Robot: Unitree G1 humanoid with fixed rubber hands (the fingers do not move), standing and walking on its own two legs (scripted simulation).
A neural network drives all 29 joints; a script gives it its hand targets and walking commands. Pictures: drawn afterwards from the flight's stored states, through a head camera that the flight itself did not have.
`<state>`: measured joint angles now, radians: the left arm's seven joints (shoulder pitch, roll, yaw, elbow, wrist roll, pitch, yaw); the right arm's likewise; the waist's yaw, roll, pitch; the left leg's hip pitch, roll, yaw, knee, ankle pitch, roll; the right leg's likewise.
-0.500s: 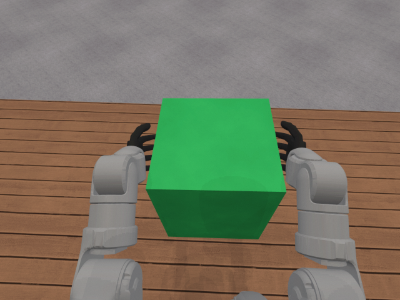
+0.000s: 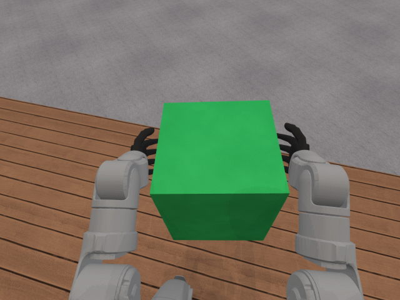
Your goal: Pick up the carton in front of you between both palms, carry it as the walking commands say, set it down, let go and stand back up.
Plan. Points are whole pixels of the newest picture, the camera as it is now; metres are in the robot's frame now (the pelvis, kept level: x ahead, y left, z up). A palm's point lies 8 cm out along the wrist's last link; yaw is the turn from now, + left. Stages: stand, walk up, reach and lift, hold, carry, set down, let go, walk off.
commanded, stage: carry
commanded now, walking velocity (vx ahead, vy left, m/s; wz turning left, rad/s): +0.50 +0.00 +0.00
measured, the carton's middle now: (217, 176) +0.36 +0.04 +0.01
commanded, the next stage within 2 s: none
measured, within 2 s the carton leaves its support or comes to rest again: neither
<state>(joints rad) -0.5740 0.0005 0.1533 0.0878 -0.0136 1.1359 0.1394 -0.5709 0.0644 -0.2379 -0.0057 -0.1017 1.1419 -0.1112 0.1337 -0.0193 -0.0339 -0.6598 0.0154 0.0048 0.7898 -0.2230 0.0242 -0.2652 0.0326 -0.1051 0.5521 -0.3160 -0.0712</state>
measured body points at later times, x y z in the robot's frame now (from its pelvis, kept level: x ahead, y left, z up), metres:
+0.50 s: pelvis +0.38 +0.06 -0.06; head +0.42 +0.07 +0.39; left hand +0.76 +0.18 +0.03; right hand +0.74 -0.13 +0.06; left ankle +0.19 +0.09 -0.75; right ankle +0.51 -0.01 -0.78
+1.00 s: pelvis +0.74 +0.12 -0.10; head +0.77 +0.12 +0.35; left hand +1.12 +0.27 -0.01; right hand +1.11 -0.03 +0.01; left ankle +0.78 +0.17 -0.82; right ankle +0.57 +0.00 -0.72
